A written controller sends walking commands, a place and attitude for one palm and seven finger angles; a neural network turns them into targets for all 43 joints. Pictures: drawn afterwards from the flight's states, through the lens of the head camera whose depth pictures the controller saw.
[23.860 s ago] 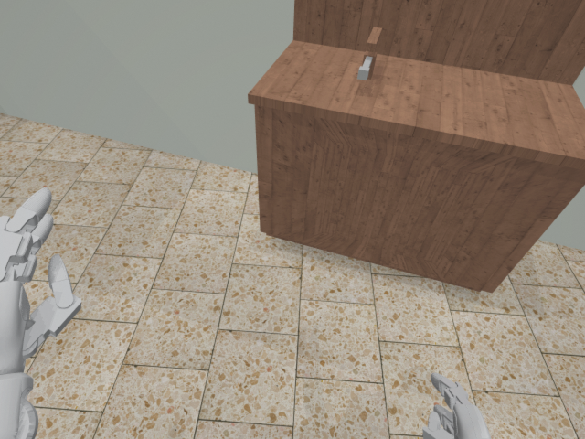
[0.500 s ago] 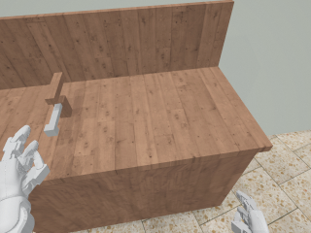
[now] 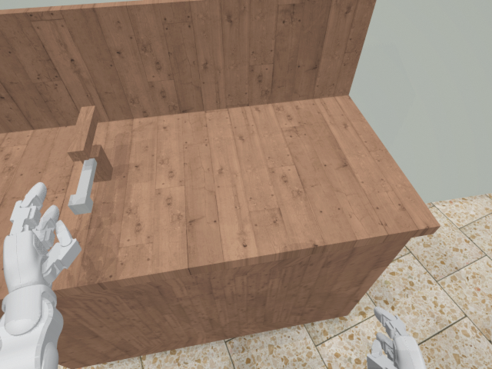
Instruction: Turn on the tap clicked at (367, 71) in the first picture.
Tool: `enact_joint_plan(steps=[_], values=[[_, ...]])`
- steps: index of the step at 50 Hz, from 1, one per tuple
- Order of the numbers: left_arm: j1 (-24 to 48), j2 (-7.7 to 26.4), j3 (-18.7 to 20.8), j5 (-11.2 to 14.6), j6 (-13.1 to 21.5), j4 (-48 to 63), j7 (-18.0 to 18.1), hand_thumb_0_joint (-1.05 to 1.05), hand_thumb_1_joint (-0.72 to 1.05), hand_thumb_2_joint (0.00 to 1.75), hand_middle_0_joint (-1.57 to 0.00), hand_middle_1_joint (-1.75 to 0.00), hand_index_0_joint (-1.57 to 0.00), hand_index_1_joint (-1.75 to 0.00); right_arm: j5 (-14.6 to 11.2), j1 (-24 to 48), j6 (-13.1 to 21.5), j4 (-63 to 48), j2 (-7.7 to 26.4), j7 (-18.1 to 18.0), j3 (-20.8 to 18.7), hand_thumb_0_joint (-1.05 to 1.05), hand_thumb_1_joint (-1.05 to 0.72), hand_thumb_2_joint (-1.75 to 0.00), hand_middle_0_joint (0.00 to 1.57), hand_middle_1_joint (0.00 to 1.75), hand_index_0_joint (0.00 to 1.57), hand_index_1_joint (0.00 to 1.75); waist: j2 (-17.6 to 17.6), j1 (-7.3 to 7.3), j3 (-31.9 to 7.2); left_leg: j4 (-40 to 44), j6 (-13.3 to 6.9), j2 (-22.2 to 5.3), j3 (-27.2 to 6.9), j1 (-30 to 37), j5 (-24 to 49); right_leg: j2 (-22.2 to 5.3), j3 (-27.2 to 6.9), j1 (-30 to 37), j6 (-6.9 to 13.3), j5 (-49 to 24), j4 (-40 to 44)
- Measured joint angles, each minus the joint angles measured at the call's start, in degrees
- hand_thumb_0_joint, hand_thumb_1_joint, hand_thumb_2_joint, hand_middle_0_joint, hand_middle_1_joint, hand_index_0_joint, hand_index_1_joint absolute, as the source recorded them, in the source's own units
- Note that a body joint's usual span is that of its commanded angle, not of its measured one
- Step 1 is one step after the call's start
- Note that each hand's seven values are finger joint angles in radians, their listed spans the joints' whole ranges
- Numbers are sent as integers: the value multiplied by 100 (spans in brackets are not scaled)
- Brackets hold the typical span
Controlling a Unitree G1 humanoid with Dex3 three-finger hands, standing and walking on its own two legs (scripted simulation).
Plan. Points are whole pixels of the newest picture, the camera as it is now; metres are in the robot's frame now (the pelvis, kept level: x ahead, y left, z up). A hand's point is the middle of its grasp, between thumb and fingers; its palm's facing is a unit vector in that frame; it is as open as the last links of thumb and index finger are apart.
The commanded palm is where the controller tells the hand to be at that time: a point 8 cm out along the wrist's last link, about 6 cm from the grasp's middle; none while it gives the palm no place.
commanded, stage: reach beside the lever's end, fingers flat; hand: left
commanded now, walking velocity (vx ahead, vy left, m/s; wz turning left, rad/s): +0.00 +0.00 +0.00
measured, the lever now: (81, 203) +0.36 +0.33 +0.05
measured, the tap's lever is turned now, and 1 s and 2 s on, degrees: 0 0 1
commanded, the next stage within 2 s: push the lever round in 1.14 s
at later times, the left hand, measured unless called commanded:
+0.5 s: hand (62, 233) +0.30 +0.33 +0.06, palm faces +0.52 -0.85 -0.12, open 7.8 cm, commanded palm +0.26 +0.37 +0.05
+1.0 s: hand (64, 224) +0.32 +0.35 +0.03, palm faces +0.48 -0.87 -0.12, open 7.8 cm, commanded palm +0.27 +0.39 +0.03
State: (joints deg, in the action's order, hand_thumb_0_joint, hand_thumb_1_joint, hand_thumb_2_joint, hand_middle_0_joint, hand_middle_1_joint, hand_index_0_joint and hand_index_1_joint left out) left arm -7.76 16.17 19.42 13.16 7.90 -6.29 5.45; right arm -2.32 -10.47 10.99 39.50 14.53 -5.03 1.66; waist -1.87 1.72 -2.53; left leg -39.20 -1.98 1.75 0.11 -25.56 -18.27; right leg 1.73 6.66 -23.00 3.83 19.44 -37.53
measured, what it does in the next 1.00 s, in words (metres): stands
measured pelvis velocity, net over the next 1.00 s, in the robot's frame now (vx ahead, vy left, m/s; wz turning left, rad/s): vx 0.00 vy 0.02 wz -0.03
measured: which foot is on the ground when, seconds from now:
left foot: down 0.00-1.00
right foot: down 0.00-1.00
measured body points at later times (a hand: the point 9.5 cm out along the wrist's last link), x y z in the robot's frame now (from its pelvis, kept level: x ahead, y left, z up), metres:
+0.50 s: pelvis -0.01 +0.00 -0.01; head +0.04 +0.00 +0.44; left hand +0.26 +0.37 +0.06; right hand +0.13 -0.26 -0.11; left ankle +0.02 +0.09 -0.72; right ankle +0.00 -0.07 -0.72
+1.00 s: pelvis +0.00 +0.02 -0.02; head +0.06 +0.03 +0.43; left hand +0.29 +0.40 +0.04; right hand +0.08 -0.25 -0.13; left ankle +0.02 +0.09 -0.72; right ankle +0.00 -0.07 -0.72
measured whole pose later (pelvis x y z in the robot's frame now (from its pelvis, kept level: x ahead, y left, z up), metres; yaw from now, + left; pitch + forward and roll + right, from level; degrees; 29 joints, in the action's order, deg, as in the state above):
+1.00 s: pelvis +0.00 +0.02 -0.02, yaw -2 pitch +12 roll -3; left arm 8.1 25.0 31.1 12.9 19.2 -34.2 -3.6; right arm -1.4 -17.2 4.1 39.5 15.9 -3.7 0.4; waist -1.0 -2.1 -5.1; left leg -49.0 -3.5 0.6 1.2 -39.4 -21.9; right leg 2.5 5.9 -36.1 2.6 21.1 -44.9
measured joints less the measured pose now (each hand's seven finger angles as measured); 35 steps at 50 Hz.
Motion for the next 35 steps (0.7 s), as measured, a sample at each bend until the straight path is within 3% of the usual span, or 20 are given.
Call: enact_joint_plan(steps=[18, 35], values=[[844, 353, 484, 2, 535, -1424, -375, 2, 90, 90, -17, -19, -17, -19, 21, -179, -227, 62, 75, 10, -55, 1, -90, -89, 20, 30, 21, 30, 18, -122, -67, -297, -13, -49, 5, -453, -63, 36, 7, -430, 6, 20, -230], [2109, 1042, 1066, -74, 920, -3198, -901, 2, 90, 90, -15, -15, -15, -15, 41, -358, -509, 110, 164, -13, -44, 1, -90, -89, 20, 30, 21, 30, 93, -299, -130, -896, -39, -109, -30, -1287, -231, 71, 67, -1204, 4, 131, -712]])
